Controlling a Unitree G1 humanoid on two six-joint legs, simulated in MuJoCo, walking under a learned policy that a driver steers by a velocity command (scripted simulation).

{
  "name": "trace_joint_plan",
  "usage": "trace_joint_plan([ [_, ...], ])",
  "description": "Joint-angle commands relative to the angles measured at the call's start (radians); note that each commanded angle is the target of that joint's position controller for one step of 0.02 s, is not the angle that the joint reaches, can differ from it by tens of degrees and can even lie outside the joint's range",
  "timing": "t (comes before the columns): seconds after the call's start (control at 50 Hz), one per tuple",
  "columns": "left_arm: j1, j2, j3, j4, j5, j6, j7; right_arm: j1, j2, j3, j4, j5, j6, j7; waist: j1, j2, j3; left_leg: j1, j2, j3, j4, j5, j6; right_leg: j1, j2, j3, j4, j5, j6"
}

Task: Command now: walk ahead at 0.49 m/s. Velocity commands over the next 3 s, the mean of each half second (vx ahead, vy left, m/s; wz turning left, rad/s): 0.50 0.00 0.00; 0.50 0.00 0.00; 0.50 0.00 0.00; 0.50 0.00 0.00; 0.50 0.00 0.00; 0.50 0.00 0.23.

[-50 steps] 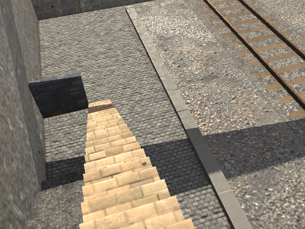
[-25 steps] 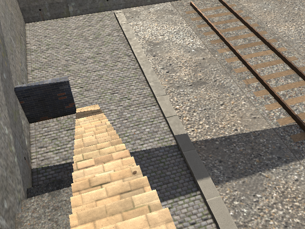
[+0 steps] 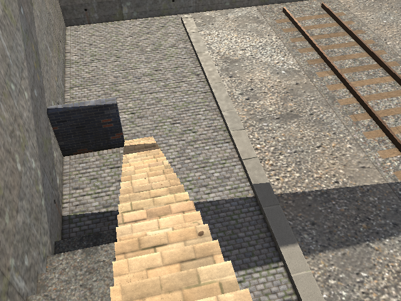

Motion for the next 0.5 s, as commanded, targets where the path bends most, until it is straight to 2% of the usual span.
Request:
trace_joint_plan([
  [0.02,-0.047,0.088,0.009,-0.089,-0.011,0.015,0.014,0.056,-0.035,-0.005,0.023,0.002,-0.011,0.026,0.014,-0.154,0.079,0.282,0.009,0.099,-0.133,-0.081,0.017,-0.306,-0.083,0.038,-0.054,0.415,-0.128],
  [0.04,-0.008,0.107,0.003,-0.082,-0.020,0.027,0.012,0.136,-0.048,-0.018,0.034,0.002,-0.025,0.033,-0.019,-0.129,0.085,0.367,0.011,0.152,-0.202,-0.079,0.022,-0.285,-0.093,0.031,0.027,0.605,-0.149],
  [0.06,-0.017,0.109,-0.003,-0.069,-0.031,0.028,0.028,0.275,-0.046,-0.027,0.062,-0.010,-0.044,0.041,-0.084,-0.172,0.089,0.483,0.078,0.154,-0.330,-0.004,0.045,-0.323,-0.090,0.032,0.177,0.706,-0.166],
  [0.08,-0.003,0.047,-0.025,-0.082,-0.051,0.002,0.067,0.325,-0.050,-0.016,0.096,-0.020,-0.077,0.075,-0.102,-0.117,0.108,0.539,0.127,0.122,-0.443,0.004,0.043,-0.366,-0.017,-0.005,0.385,0.645,-0.184],
  [0.1,0.031,-0.015,-0.036,-0.086,-0.056,-0.015,0.103,0.398,-0.034,0.016,0.119,-0.036,-0.098,0.098,-0.124,0.123,0.094,0.638,0.221,-0.024,-0.313,0.463,0.058,-0.613,0.180,-0.074,0.993,-0.005,-0.151],
  [0.12,0.129,0.052,0.010,-0.107,-0.100,-0.031,0.104,0.528,-0.051,0.068,0.181,-0.020,-0.094,0.133,-0.061,0.345,0.036,0.756,0.310,-0.028,0.066,1.145,0.006,-0.847,0.199,0.001,1.359,-0.288,-0.116],
  [0.14,0.138,0.151,0.049,-0.089,-0.150,-0.045,0.097,0.677,-0.085,0.053,0.214,0.020,-0.066,0.130,-0.151,0.378,-0.071,0.764,0.333,-0.047,0.074,0.949,-0.021,-0.933,0.176,0.027,1.391,-0.211,-0.107],
  [0.16,0.046,0.163,0.060,-0.145,-0.155,-0.039,0.077,0.718,-0.140,0.045,0.228,0.002,-0.048,0.107,-0.156,0.371,-0.099,0.678,0.393,-0.248,-0.107,0.202,0.079,-0.993,0.154,-0.013,1.316,-0.071,-0.103],
  [0.18,-0.033,0.144,0.054,-0.170,-0.110,-0.009,0.073,0.567,-0.160,0.041,0.193,-0.014,-0.058,0.085,-0.094,0.225,-0.031,0.470,0.432,-0.375,-0.317,-0.244,0.160,-0.910,0.075,0.019,1.151,0.083,-0.110],
  [0.2,-0.112,0.125,0.042,-0.206,-0.081,0.027,0.069,0.405,-0.122,0.064,0.157,-0.048,-0.080,0.076,-0.041,0.083,0.114,0.250,0.426,-0.374,-0.436,-0.529,0.204,-0.856,0.034,0.030,0.981,0.176,-0.104],
  [0.22,-0.103,0.093,0.032,-0.214,-0.060,0.051,0.068,0.305,-0.104,0.077,0.152,-0.071,-0.103,0.073,0.001,0.110,0.207,0.080,0.451,-0.406,-0.497,-0.643,0.260,-0.785,0.023,0.048,0.909,0.180,-0.087],
  [0.24,-0.085,0.129,0.047,-0.189,-0.066,0.057,0.070,0.241,0.046,0.120,0.154,-0.074,-0.128,0.086,0.036,0.024,0.285,-0.032,0.374,-0.353,-0.447,-0.755,0.231,-0.795,0.019,0.124,0.725,0.401,-0.059],
  [0.26,-0.044,0.110,0.047,-0.165,-0.062,0.055,0.076,0.292,0.076,0.128,0.178,-0.070,-0.142,0.088,0.019,0.087,0.269,0.001,0.347,-0.330,-0.451,-0.675,0.212,-0.808,0.053,0.109,0.678,0.418,-0.049],
  [0.28,-0.002,0.148,0.056,-0.136,-0.086,0.051,0.068,0.306,0.099,0.131,0.176,-0.056,-0.158,0.077,0.023,0.040,0.269,0.001,0.324,-0.264,-0.480,-0.600,0.189,-0.739,0.040,0.129,0.400,0.548,-0.031],
  [0.3,0.019,0.120,0.054,-0.108,-0.053,0.041,0.066,0.343,0.055,0.115,0.189,-0.061,-0.152,0.068,0.014,0.076,0.193,0.102,0.299,-0.243,-0.471,-0.495,0.168,-0.655,0.040,0.099,0.267,0.608,-0.037],
  [0.32,0.021,0.087,0.044,-0.115,-0.031,0.035,0.060,0.388,0.011,0.096,0.200,-0.053,-0.145,0.064,0.004,0.115,0.152,0.189,0.289,-0.212,-0.472,-0.388,0.149,-0.588,0.030,0.066,0.188,0.640,-0.043],
  [0.34,0.007,0.088,0.047,-0.102,-0.039,0.031,0.058,0.403,-0.023,0.081,0.203,-0.068,-0.124,0.053,0.000,0.149,0.126,0.231,0.279,-0.189,-0.451,-0.259,0.164,-0.541,0.025,0.029,0.186,0.739,-0.053],
  [0.36,-0.038,0.082,0.046,-0.115,-0.042,0.018,0.043,0.392,-0.030,0.074,0.198,-0.070,-0.106,0.047,-0.004,0.143,0.142,0.280,0.268,-0.145,-0.425,-0.211,0.169,-0.552,0.011,0.019,0.117,0.761,-0.061],
  [0.38,-0.118,0.080,0.051,-0.140,-0.064,0.008,0.037,0.431,0.052,0.087,0.210,-0.063,-0.104,0.032,-0.044,0.145,0.180,0.432,0.255,-0.147,-0.382,-0.212,0.173,-0.682,-0.005,0.065,0.035,0.840,-0.071],
  [0.4,-0.184,0.128,0.068,-0.169,-0.072,0.003,0.033,0.485,0.131,0.117,0.226,-0.061,-0.103,0.029,-0.084,0.137,0.210,0.513,0.228,-0.103,-0.359,-0.253,0.157,-0.765,0.022,0.066,-0.113,0.918,-0.086],
  [0.42,-0.245,0.123,0.068,-0.181,-0.068,0.003,0.030,0.521,0.138,0.124,0.227,-0.070,-0.105,0.017,-0.130,0.174,0.225,0.571,0.217,-0.101,-0.340,-0.250,0.143,-0.801,0.019,0.028,-0.133,0.884,-0.091],
  [0.44,-0.269,0.109,0.068,-0.193,-0.066,0.002,0.025,0.556,0.134,0.126,0.240,-0.074,-0.107,0.011,-0.151,0.171,0.228,0.606,0.228,-0.110,-0.326,-0.235,0.141,-0.826,0.018,0.048,-0.155,0.878,-0.102],
  [0.46,-0.266,0.115,0.071,-0.195,-0.056,-0.004,0.008,0.498,0.158,0.140,0.219,-0.070,-0.108,-0.006,-0.122,0.140,0.223,0.542,0.218,-0.068,-0.293,-0.282,0.126,-0.733,-0.025,0.069,-0.298,1.017,-0.107],
  [0.48,-0.277,0.136,0.082,-0.194,-0.041,-0.005,-0.009,0.390,0.165,0.149,0.164,-0.083,-0.123,-0.019,-0.108,0.116,0.208,0.336,0.174,0.010,-0.278,-0.313,0.090,-0.497,-0.002,0.016,-0.417,1.183,-0.118],
  [0.5,-0.242,0.109,0.084,-0.162,-0.026,-0.007,-0.021,0.387,0.135,0.145,0.168,-0.087,-0.128,-0.023,-0.116,0.119,0.177,0.269,0.181,0.013,-0.262,-0.316,0.087,-0.353,0.014,0.008,-0.407,1.236,-0.124],
])
Next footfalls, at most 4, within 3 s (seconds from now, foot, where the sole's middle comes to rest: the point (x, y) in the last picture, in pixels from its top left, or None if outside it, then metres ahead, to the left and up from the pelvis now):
0.08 left None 0.10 0.15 -0.88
0.70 right None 0.44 -0.13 -1.07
1.28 left None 0.68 0.21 -1.26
1.70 right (210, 287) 0.91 0.02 -1.45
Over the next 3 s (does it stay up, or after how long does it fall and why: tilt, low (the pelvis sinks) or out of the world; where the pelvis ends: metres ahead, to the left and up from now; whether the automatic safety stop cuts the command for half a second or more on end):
stays up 1.52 0.34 -1.17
